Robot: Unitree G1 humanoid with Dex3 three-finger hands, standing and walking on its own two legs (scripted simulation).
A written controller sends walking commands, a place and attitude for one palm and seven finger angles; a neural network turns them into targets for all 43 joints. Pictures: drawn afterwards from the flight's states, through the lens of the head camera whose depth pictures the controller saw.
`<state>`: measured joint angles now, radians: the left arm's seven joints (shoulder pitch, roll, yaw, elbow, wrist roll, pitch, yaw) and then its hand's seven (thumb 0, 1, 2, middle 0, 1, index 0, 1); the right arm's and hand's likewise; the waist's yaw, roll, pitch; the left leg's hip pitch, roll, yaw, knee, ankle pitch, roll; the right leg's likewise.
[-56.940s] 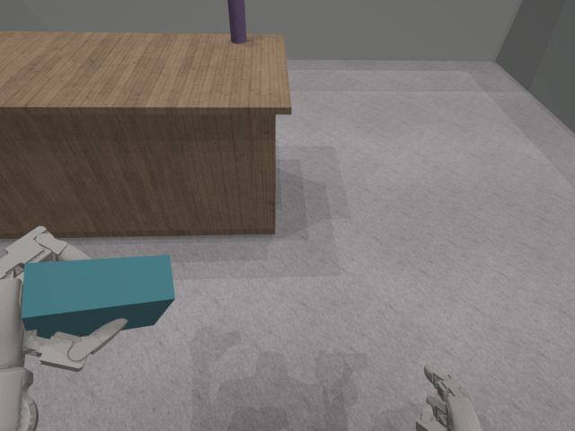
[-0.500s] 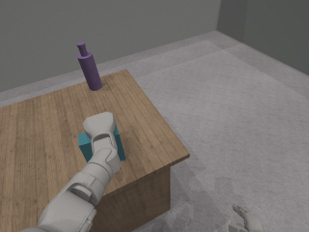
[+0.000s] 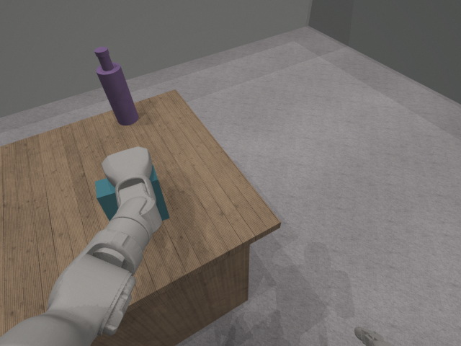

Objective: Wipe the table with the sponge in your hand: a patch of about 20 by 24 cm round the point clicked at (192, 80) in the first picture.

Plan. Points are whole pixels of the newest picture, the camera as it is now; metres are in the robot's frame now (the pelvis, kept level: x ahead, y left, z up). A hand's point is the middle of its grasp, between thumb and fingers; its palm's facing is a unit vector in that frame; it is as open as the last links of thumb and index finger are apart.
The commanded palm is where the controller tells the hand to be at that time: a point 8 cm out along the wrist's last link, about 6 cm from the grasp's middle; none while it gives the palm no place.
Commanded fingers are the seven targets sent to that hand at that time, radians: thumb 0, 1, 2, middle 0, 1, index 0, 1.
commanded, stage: wipe forward along the third lane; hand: left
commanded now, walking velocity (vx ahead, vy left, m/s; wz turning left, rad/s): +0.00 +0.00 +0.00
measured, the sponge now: (137, 207) +0.40 +0.21 -0.02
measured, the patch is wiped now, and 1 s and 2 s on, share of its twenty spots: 0.80 1.00 1.00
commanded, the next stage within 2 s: wipe back along the third lane in 0.54 s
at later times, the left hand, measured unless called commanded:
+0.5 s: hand (126, 167) +0.47 +0.23 +0.04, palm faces -0.10 -0.03 -0.99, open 9.4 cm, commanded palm +0.46 +0.22 +0.08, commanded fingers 0.00 0.10 1.30 -1.20 -1.60 -1.20 -1.60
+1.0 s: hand (125, 166) +0.47 +0.23 +0.04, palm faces -0.05 -0.01 -1.00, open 9.4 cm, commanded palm +0.43 +0.20 +0.07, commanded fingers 0.00 0.10 1.30 -1.20 -1.60 -1.20 -1.60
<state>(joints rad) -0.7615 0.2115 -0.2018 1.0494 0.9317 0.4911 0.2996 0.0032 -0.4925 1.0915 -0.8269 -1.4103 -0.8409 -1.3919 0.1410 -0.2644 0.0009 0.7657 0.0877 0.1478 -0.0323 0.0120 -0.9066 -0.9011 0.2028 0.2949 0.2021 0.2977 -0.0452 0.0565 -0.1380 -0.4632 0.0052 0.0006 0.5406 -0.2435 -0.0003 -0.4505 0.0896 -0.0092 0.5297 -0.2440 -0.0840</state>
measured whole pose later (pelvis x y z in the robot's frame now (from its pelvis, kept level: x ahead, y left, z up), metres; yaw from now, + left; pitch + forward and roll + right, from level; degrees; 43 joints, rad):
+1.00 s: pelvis +0.03 +0.06 +0.00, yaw -1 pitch +14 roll -2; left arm -0.92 0.17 -0.27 1.21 0.90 0.53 0.41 0.00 -0.46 1.09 -0.77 -1.47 -0.79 -1.46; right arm 0.22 -0.23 -0.02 0.83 0.06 0.11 0.05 0.01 -0.91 -0.90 0.20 0.29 0.20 0.30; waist -0.05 0.05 -0.18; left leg -0.55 -0.03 0.02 0.60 -0.30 0.07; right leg -0.50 0.05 0.01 0.52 -0.27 -0.01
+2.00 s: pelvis +0.02 +0.01 +0.01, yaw +1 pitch +5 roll +0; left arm -0.57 0.06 -0.43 0.84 0.89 0.64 0.34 0.00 -0.44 1.09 -0.76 -1.48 -0.77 -1.47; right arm 0.06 -0.24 0.00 0.74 0.09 0.24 0.04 0.01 -0.91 -0.90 0.20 0.29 0.20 0.30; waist 0.04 0.06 -0.16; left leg -0.32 -0.02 -0.01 0.49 -0.25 0.01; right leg -0.30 0.07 -0.01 0.47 -0.26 -0.07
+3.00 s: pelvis +0.01 +0.00 +0.01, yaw +0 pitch +0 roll +1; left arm -0.23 0.17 -0.40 0.38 0.95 0.65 0.21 0.01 -0.46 1.08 -0.79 -1.45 -0.80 -1.43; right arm -0.01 -0.26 0.02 0.68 0.10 0.22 0.04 0.02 -0.91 -0.90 0.20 0.29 0.20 0.30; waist 0.06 0.08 -0.11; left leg -0.22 0.00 0.01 0.46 -0.24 0.00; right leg -0.22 0.08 0.00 0.49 -0.26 -0.09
